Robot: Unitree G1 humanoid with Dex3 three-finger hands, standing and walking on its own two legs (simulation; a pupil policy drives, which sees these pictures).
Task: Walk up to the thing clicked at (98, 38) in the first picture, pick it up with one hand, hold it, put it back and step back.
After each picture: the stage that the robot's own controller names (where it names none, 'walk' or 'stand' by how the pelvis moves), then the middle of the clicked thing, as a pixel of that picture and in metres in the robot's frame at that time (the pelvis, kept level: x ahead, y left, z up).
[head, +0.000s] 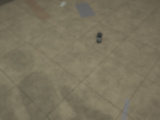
stand; (99, 37) +1.47 -0.16 -0.72
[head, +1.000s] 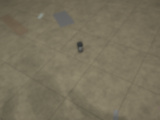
walk; (80, 47) +1.33 +0.17 -0.70
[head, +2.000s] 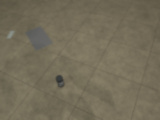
walk; (60, 81) +0.80 +0.31 -0.71
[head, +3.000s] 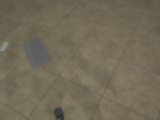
walk; (59, 114) +0.46 +0.25 -0.69
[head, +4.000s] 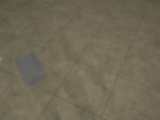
stand; out of the picture +0.31 +0.25 -0.71
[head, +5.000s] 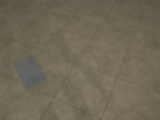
stand; out of the picture +0.30 +0.23 -0.72
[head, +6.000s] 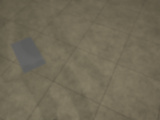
stand; out of the picture +0.34 +0.20 -0.70
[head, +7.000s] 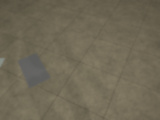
stand; out of the picture +0.33 +0.21 -0.73
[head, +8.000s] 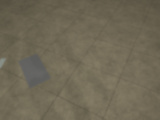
stand; out of the picture +0.34 +0.22 -0.73
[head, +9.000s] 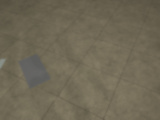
stand; out of the picture +0.33 +0.22 -0.73
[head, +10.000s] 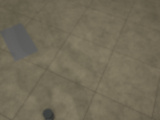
go down; (48, 115) +0.36 +0.22 -0.64
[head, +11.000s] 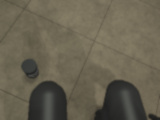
go down; (30, 69) +0.42 +0.24 -0.31
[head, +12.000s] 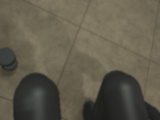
close in; (7, 60) +0.41 +0.26 -0.25
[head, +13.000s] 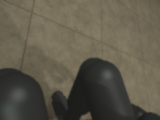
close; out of the picture +0.41 +0.29 -0.22
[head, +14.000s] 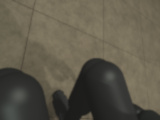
lift; out of the picture +0.39 +0.29 -0.22
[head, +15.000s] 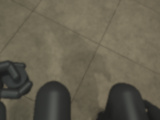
lift; (18, 81) +0.31 +0.25 -0.08
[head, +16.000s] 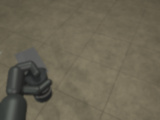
hold; (40, 85) +0.33 +0.17 +0.04
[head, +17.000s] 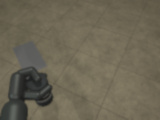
hold; (41, 90) +0.32 +0.17 -0.01
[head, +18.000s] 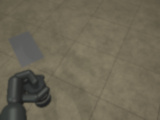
crouch; (39, 92) +0.32 +0.18 -0.04
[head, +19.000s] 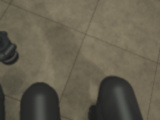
lower; (4, 50) +0.44 +0.25 -0.11
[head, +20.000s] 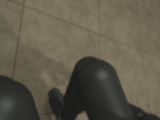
lower; out of the picture +0.42 +0.30 -0.23
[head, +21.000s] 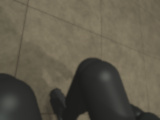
lower; out of the picture +0.42 +0.30 -0.23
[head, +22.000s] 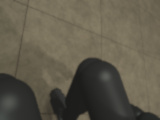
lower; out of the picture +0.42 +0.30 -0.23
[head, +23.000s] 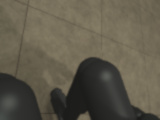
lower; out of the picture +0.42 +0.30 -0.23
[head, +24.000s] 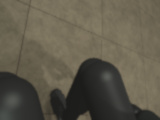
open; out of the picture +0.41 +0.29 -0.23
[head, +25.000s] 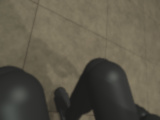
stand; out of the picture +0.41 +0.29 -0.23
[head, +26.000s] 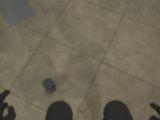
walk; (49, 85) +0.42 +0.21 -0.49
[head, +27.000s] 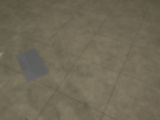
stand; out of the picture +0.36 +0.20 -0.66
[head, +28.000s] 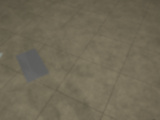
stand; out of the picture +0.36 +0.20 -0.67
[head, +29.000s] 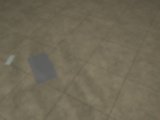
stand; out of the picture +0.39 +0.18 -0.72
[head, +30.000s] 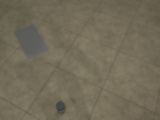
walk; (60, 107) +0.43 +0.16 -0.71
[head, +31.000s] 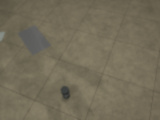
walk; (65, 92) +0.59 +0.21 -0.70
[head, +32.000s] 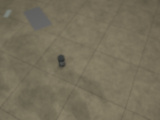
walk; (61, 61) +0.91 +0.24 -0.70
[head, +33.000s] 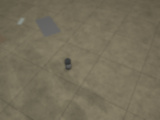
stand; (68, 64) +1.01 +0.21 -0.72
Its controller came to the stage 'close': yes
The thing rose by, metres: 0.70
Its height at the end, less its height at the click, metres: +0.00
